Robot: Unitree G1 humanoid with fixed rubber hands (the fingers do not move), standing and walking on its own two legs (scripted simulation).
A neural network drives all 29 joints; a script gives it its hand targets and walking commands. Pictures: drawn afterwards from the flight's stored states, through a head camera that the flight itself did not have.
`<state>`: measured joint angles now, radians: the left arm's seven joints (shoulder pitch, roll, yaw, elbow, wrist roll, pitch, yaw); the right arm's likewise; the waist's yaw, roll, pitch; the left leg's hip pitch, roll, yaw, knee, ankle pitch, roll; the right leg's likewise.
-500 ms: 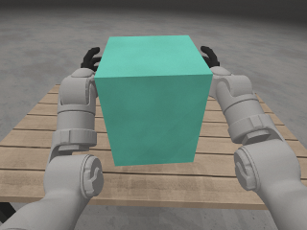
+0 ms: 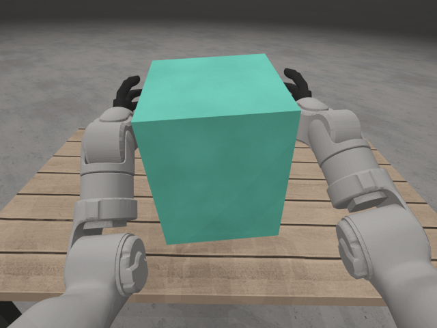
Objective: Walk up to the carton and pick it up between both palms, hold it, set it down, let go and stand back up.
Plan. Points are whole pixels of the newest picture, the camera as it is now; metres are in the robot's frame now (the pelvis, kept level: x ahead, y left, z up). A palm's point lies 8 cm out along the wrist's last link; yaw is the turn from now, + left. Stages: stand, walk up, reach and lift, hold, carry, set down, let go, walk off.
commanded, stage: hold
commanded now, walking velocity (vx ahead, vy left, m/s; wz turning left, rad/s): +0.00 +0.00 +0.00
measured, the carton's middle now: (215, 148) +0.36 +0.01 +0.23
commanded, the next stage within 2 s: none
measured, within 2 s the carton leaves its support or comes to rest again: neither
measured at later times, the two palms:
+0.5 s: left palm (125, 115) +0.36 +0.16 +0.29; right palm (303, 108) +0.36 -0.13 +0.30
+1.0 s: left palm (123, 116) +0.36 +0.16 +0.29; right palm (300, 107) +0.37 -0.13 +0.30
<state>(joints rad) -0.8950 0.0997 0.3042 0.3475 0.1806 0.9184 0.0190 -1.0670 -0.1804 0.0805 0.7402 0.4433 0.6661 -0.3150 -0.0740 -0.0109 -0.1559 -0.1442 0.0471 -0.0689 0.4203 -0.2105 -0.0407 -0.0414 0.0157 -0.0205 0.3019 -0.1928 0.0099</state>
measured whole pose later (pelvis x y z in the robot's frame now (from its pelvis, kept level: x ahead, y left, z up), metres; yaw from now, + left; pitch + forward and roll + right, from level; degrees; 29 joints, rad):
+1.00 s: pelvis -0.01 +0.00 +0.00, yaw +0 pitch -3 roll -2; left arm -0.96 0.11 0.30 0.45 0.18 0.90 0.02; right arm -1.11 -0.19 0.07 0.83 0.43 0.67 -0.30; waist -0.07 -0.02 -0.18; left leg -0.17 0.04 -0.08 0.41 -0.19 -0.04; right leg -0.07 0.02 -0.01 0.30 -0.18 0.01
